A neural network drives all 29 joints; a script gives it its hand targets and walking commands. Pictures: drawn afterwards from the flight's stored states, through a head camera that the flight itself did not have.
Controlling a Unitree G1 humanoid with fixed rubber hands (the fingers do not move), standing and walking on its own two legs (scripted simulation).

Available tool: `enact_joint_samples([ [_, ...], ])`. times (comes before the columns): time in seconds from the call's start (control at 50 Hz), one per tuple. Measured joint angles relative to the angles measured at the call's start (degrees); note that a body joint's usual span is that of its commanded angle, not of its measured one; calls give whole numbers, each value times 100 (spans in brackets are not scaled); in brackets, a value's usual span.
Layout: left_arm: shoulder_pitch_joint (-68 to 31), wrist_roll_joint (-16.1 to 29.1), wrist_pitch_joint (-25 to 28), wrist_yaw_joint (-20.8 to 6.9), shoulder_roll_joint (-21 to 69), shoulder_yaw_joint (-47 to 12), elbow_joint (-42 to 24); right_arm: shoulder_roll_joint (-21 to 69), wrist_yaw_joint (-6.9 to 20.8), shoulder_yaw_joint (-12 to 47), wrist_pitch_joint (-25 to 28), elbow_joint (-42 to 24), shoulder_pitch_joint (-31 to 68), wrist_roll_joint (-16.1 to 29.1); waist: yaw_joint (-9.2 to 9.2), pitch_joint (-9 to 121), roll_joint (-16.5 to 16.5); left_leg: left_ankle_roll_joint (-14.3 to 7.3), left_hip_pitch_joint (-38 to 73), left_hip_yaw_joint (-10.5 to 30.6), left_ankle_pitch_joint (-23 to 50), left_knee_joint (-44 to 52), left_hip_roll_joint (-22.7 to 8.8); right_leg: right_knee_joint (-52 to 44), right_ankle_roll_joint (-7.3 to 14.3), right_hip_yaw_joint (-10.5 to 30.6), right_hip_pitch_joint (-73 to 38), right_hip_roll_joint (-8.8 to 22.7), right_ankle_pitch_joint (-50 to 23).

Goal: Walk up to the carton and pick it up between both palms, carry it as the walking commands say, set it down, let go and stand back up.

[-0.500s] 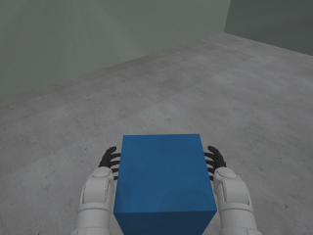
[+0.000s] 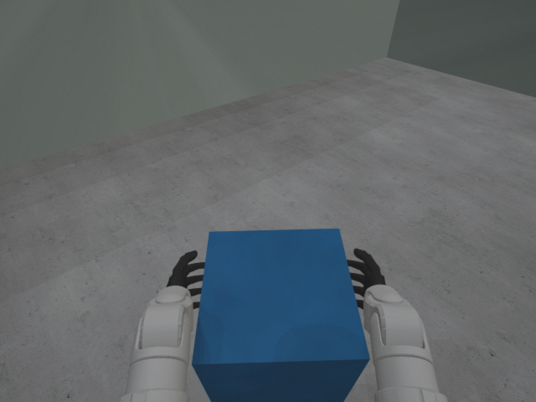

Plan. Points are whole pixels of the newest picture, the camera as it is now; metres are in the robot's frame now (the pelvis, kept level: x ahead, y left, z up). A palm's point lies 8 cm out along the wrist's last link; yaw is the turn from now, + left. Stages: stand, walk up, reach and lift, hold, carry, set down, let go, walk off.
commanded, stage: hold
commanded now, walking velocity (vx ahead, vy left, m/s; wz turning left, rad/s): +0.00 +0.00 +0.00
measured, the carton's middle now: (276, 324) +0.28 +0.00 -0.02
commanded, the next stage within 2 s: carry in 0.42 s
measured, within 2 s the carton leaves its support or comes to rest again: neither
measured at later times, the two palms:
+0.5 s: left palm (178, 293) +0.29 +0.15 +0.05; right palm (372, 294) +0.29 -0.15 +0.05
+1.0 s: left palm (193, 289) +0.29 +0.13 +0.06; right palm (398, 338) +0.21 -0.16 +0.06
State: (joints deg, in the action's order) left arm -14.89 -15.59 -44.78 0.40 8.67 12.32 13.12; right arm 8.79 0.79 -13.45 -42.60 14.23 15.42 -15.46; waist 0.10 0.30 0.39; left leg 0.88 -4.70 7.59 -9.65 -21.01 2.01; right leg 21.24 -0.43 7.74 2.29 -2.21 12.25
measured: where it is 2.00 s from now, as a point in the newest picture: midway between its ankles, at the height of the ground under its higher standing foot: outside the picture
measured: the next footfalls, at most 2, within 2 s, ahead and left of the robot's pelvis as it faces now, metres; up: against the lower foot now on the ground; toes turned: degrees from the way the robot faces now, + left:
left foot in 1.26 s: +0.10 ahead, +0.24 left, +0.00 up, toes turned -14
right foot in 1.58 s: +0.01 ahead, +0.08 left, +0.00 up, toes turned -40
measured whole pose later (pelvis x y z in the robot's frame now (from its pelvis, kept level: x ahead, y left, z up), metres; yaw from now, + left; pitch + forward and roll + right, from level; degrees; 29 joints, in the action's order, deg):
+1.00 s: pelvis -0.01 +0.05 -0.02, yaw -12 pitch +5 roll +1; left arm -8.9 -5.3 -67.5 5.5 7.6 5.0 -16.6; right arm 7.4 -5.7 -6.6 -67.4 -20.5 6.4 -6.0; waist 0.2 6.8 -1.0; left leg 2.0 -32.0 -4.3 -25.3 -55.9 -1.2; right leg 36.0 2.1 -3.9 24.6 1.2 16.9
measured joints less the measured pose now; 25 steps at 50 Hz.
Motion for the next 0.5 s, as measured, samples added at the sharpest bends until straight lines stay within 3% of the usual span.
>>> enact_joint_samples([
  [0.4,-30,-18,29,-1,8,-5,9,0,20,-28,36,-7,2,-11,3,-5,23,-49,-40,-75,-5,-32,35,21,-48,47,50,40,-6],
  [0.5,22,155,35,58,-7,-86,-189,-20,-52,56,-50,-331,-79,118,-29,464,16,-43,-853,-140,-225,-600,81,693,-83,-83,920,101,269],
])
